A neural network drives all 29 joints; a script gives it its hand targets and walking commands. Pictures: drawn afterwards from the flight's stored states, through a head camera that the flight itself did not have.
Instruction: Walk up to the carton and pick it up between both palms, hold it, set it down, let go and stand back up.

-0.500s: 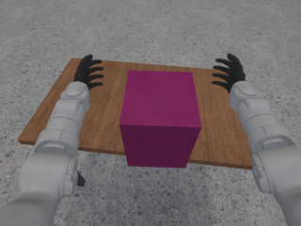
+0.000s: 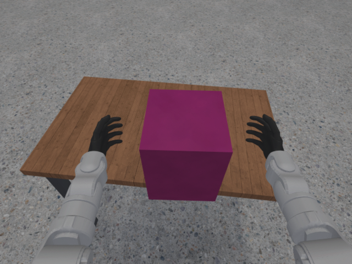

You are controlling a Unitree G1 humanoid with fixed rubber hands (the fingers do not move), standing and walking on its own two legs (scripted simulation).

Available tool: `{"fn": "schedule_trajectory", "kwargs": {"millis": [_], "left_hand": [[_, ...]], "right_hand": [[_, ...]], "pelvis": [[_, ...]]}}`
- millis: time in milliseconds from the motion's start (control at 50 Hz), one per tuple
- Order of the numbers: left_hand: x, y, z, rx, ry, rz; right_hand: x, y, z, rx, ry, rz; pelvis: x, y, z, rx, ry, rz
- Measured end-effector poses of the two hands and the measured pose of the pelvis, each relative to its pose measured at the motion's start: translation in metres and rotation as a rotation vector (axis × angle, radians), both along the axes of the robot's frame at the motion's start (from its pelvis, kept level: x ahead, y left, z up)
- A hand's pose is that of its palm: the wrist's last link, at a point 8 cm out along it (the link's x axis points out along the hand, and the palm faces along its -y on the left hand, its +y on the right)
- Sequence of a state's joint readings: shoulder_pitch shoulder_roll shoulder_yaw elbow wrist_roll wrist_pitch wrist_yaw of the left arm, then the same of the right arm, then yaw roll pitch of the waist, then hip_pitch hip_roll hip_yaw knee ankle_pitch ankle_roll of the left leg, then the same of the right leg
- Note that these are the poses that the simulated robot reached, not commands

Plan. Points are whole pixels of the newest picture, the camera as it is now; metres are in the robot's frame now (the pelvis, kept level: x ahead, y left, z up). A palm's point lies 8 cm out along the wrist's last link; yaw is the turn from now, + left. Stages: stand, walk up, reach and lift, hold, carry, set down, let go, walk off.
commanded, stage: set down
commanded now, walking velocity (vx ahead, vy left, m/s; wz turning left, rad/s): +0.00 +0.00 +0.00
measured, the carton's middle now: (183, 147) +0.44 -0.03 -0.02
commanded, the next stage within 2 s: none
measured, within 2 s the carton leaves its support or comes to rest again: neither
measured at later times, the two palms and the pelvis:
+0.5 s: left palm (95, 194) +0.30 +0.19 +0.00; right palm (267, 189) +0.29 -0.22 +0.00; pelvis +0.00 +0.01 +0.00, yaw +0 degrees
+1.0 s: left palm (92, 227) +0.24 +0.20 -0.05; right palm (267, 221) +0.23 -0.21 -0.05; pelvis +0.00 +0.01 -0.01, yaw +0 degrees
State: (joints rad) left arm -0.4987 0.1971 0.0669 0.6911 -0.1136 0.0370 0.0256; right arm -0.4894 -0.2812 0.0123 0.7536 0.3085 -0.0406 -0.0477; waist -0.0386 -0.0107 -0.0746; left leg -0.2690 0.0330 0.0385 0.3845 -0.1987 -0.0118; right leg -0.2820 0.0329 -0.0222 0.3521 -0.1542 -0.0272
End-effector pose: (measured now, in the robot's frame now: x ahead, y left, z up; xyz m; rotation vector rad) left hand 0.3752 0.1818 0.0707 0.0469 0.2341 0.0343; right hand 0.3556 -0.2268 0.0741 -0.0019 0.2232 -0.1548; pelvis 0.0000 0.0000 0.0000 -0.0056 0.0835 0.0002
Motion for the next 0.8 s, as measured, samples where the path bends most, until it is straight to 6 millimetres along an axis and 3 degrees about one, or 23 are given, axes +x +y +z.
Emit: {"fn": "schedule_trajectory", "kwargs": {"millis": [300,580,800], "left_hand": [[-0.044,0.008,-0.048,0.008,0.011,0.023],[-0.09,0.014,-0.082,0.012,0.004,0.034],[-0.121,0.016,-0.103,0.018,0.041,0.033]], "right_hand": [[-0.033,0.017,-0.047,0.024,0.025,0.014],[-0.081,0.005,-0.084,0.011,0.048,-0.025],[-0.112,0.01,-0.108,0.0,0.078,-0.009]], "pelvis": [[-0.005,0.006,-0.003,-0.001,-0.008,0.006],[-0.002,0.008,-0.006,-0.002,-0.026,0.007],[0.0,0.006,-0.008,0.0,-0.069,0.005]]}}
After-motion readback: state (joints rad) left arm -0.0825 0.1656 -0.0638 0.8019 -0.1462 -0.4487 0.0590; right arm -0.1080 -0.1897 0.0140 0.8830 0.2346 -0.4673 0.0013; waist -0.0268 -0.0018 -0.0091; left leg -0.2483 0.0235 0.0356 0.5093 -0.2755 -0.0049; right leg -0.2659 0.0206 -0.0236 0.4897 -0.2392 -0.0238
